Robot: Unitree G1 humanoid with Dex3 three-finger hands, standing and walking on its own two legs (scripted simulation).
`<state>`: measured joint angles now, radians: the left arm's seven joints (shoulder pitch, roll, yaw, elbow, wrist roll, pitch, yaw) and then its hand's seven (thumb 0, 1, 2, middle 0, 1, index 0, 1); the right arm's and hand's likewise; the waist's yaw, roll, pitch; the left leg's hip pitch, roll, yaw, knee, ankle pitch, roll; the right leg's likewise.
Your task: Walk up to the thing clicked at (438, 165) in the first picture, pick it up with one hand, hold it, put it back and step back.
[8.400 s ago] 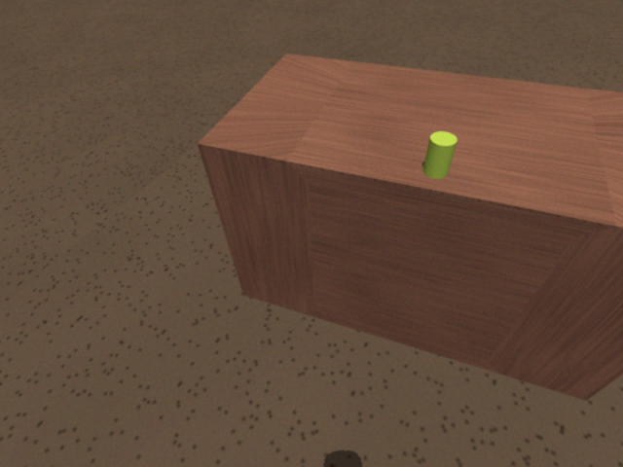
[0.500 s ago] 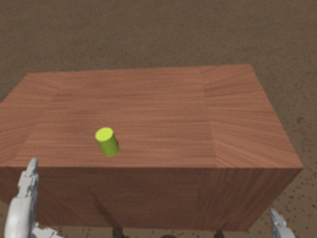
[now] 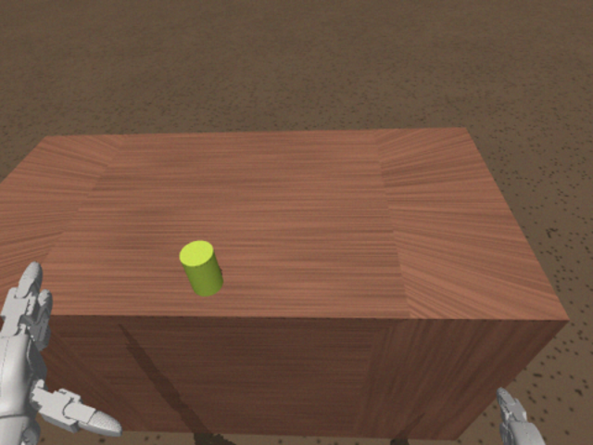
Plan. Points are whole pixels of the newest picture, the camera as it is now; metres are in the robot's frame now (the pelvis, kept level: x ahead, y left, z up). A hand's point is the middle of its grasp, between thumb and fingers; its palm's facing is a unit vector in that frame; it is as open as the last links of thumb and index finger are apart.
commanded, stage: go down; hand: left
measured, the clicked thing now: (202, 269) +0.43 +0.21 -0.03
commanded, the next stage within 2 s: none
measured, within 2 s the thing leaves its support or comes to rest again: neither
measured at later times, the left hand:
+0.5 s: hand (70, 334) +0.25 +0.30 +0.10, palm faces +0.28 -0.94 -0.18, open 17.7 cm
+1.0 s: hand (46, 283) +0.31 +0.35 +0.11, palm faces +0.22 -0.97 +0.01, open 17.6 cm
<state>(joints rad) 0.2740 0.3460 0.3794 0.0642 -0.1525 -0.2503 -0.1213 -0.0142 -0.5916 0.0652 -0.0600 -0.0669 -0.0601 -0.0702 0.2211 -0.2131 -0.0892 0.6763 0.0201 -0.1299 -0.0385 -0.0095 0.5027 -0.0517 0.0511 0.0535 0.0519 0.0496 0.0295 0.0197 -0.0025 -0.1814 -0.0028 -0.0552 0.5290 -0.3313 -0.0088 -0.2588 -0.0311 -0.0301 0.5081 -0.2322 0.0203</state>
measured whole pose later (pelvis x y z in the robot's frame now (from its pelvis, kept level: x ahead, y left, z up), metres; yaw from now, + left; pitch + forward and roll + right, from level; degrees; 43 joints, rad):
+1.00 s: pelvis +0.00 +0.00 +0.00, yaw +0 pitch +5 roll -1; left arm -0.28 0.61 0.62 0.76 -0.31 -0.15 -0.53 -0.01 -0.57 0.10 -0.03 -0.03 -0.02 -0.04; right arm 0.22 -0.25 0.02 0.68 0.02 -0.19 -0.12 -0.01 0.52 -0.06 0.05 0.05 0.05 0.05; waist -0.01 -0.02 -0.06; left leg -0.31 0.00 -0.05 0.56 -0.33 -0.01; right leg -0.39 -0.02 -0.03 0.52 -0.22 0.02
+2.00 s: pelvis +0.01 +0.00 -0.01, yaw +0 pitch +11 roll -2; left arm -0.48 0.81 0.67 1.03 -0.26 -0.18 -0.62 -0.01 -0.54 0.09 -0.04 -0.04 -0.04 -0.04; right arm 0.20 -0.24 0.05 0.68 0.00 -0.24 -0.15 -0.01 0.52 -0.06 0.05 0.05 0.06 0.05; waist -0.06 -0.02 -0.10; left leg -0.49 0.01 -0.07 0.69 -0.39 -0.01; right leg -0.54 -0.02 -0.04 0.61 -0.26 0.02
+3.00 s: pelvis +0.00 +0.01 -0.04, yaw +0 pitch +15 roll -2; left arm -0.53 0.72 0.57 1.05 -0.28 -0.21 -0.60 -0.01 -0.49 0.07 -0.03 -0.04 -0.03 -0.05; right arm 0.25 -0.26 0.07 0.53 -0.01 -0.23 -0.12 -0.01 0.55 -0.05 0.05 0.06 0.05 0.05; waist -0.07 -0.02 -0.11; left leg -0.68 0.00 -0.07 0.86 -0.45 -0.01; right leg -0.73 -0.03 -0.04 0.78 -0.32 0.02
